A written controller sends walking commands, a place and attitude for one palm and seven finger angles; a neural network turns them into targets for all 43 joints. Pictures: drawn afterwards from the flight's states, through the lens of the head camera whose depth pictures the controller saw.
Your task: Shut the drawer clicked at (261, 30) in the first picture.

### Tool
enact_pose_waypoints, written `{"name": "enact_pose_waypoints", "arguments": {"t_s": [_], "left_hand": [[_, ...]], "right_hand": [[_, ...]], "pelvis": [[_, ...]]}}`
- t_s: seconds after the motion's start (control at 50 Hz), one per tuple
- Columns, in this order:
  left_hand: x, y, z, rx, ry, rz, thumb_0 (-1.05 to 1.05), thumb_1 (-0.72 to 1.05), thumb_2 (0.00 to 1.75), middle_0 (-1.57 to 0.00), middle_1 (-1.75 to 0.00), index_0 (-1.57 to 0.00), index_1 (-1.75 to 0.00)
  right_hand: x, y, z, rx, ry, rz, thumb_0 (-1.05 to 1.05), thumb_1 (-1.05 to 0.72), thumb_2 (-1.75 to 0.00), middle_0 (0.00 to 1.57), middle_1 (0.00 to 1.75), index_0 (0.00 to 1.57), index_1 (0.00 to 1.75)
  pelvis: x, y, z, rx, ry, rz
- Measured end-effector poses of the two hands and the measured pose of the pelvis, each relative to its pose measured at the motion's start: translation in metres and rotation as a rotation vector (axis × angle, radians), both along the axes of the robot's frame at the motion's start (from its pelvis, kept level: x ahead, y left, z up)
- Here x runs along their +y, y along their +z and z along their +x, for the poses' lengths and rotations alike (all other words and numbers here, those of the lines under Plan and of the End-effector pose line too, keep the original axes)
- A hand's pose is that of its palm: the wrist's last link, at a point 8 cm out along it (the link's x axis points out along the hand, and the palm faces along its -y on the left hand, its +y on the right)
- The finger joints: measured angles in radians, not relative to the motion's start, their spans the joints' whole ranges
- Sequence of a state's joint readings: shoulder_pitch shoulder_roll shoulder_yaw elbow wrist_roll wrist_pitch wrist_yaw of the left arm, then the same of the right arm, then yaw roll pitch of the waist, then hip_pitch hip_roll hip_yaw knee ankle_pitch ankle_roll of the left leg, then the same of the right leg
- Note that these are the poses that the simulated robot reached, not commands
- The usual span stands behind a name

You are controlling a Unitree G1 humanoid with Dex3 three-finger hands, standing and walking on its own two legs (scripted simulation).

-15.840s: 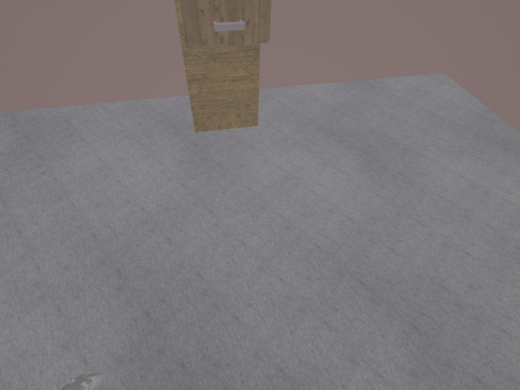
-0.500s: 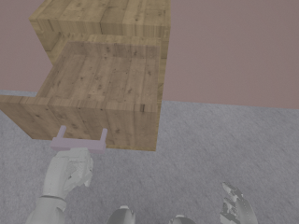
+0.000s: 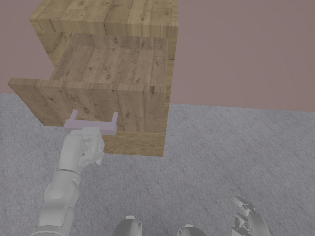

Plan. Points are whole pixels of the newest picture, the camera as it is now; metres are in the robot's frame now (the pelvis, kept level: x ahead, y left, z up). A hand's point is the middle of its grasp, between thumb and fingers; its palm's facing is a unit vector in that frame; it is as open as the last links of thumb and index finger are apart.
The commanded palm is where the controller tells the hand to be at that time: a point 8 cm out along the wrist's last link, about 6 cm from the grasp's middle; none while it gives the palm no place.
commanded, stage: push the drawer shut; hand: left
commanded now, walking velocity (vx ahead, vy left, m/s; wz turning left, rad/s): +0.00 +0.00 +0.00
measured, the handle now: (93, 120) +0.39 +0.18 +0.05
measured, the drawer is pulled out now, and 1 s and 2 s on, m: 0.21 0.09 0.00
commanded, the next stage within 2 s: none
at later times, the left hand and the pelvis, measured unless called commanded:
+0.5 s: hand (106, 130) +0.37 +0.14 +0.05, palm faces -0.05 -1.00 -0.05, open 3.1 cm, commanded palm +0.36 +0.20 +0.06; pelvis +0.00 +0.00 +0.00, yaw -1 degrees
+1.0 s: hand (113, 109) +0.43 +0.14 +0.05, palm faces -0.03 -1.00 -0.05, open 3.3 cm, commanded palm +0.42 +0.18 +0.06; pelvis +0.00 +0.00 +0.00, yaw -1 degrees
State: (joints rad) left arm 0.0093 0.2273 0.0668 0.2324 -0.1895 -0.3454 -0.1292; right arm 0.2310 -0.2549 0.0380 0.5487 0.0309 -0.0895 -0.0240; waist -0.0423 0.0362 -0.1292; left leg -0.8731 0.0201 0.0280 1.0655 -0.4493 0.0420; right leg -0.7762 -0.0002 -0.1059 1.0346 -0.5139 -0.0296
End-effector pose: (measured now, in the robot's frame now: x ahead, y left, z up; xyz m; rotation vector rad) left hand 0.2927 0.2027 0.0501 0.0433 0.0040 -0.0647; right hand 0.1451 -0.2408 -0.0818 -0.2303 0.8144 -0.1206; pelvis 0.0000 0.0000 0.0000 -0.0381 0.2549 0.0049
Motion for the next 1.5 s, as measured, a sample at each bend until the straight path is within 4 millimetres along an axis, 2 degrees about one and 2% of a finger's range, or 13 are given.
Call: {"name": "enact_pose_waypoints", "arguments": {"t_s": [0.32,0.56,1.0,1.5], "left_hand": [[-0.001,-0.001,0.032,-0.017,0.009,-0.001,0.00,0.83,0.91,-1.40,-1.60,-1.40,-1.60],[-0.005,-0.001,0.063,-0.013,0.018,0.002,0.00,0.84,0.93,-1.40,-1.60,-1.40,-1.60],[-0.013,0.003,0.120,-0.007,0.037,0.005,0.03,0.88,0.94,-1.40,-1.60,-1.40,-1.60],[-0.016,0.004,0.181,0.002,0.054,0.002,0.04,0.87,0.94,-1.40,-1.60,-1.40,-1.60]], "right_hand": [[-0.006,-0.007,-0.024,0.098,-0.040,-0.007,0.02,-0.91,-0.90,0.20,0.30,0.20,0.30],[-0.008,-0.014,-0.041,0.156,-0.063,-0.006,0.01,-0.91,-0.90,0.20,0.30,0.20,0.30],[-0.022,-0.026,-0.096,0.320,-0.139,-0.003,0.01,-0.91,-0.90,0.20,0.30,0.20,0.30],[-0.024,-0.033,-0.142,0.469,-0.198,-0.015,0.01,-0.91,-0.90,0.20,0.30,0.20,0.30]], "pelvis": [[0.003,0.002,0.000,0.008,-0.010,0.004],[0.003,0.001,-0.003,0.019,-0.012,0.004],[-0.003,-0.002,-0.003,0.054,-0.027,0.010],[-0.005,-0.011,-0.004,0.119,-0.034,0.001]]}}
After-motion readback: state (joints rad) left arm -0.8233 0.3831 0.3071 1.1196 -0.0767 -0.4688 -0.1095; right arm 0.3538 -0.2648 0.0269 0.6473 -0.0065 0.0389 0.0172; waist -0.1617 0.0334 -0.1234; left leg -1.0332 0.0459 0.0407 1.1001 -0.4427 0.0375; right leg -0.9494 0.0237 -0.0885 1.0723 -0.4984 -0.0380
